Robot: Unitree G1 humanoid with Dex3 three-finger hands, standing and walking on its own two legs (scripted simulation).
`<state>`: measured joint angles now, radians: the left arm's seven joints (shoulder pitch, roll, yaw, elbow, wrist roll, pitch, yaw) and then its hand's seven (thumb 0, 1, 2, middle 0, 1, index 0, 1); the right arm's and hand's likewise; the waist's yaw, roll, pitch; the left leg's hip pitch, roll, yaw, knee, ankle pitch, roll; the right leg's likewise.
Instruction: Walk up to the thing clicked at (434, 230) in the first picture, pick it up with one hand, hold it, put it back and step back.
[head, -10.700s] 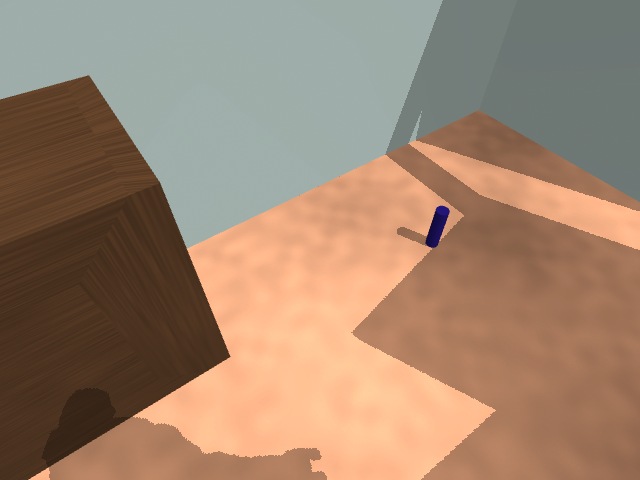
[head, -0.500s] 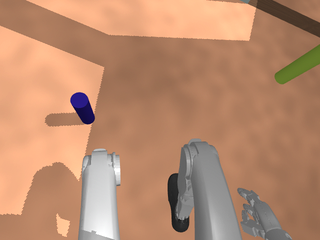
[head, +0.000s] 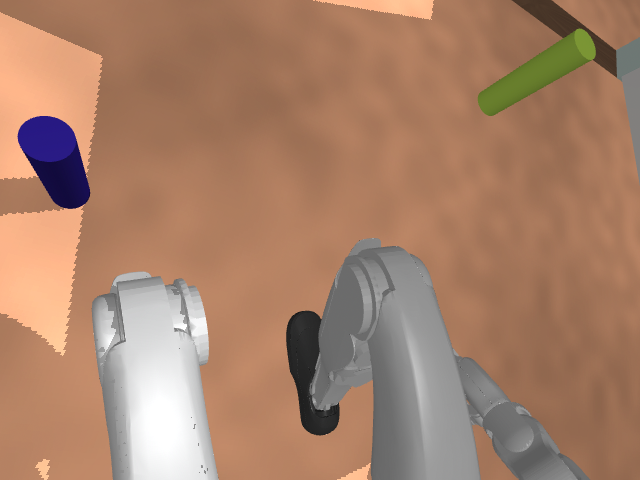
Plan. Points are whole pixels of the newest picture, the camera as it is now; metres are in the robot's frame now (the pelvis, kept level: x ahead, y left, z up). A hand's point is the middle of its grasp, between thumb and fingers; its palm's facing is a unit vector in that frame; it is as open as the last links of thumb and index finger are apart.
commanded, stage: close in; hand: left
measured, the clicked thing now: (60, 170) +0.48 +0.23 -0.22
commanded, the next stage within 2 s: close in 1.04 s
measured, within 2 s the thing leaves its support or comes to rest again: neither
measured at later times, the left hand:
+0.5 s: hand (23, 197) +0.44 +0.26 -0.19, palm faces +0.13 -0.99 +0.04, open 17.6 cm
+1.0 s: hand (58, 193) +0.45 +0.23 -0.20, palm faces +0.18 -0.98 -0.02, open 17.2 cm
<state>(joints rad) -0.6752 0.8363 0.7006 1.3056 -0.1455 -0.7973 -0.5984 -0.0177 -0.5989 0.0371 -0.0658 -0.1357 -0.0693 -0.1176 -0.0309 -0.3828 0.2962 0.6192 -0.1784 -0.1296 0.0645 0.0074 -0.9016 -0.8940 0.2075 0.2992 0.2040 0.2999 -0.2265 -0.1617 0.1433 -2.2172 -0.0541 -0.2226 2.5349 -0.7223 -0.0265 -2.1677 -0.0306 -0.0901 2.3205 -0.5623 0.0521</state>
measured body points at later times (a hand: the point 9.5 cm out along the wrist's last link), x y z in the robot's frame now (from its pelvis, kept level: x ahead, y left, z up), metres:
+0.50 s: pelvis -0.01 +0.02 -0.02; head +0.22 +0.20 +0.31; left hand +0.42 +0.31 -0.19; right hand +0.13 -0.24 -0.04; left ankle +0.08 +0.12 -0.28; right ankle +0.14 -0.14 -0.28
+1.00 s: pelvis -0.01 +0.02 -0.02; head +0.24 +0.18 +0.31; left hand +0.43 +0.28 -0.20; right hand +0.11 -0.24 -0.05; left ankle +0.08 +0.12 -0.28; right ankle +0.14 -0.14 -0.28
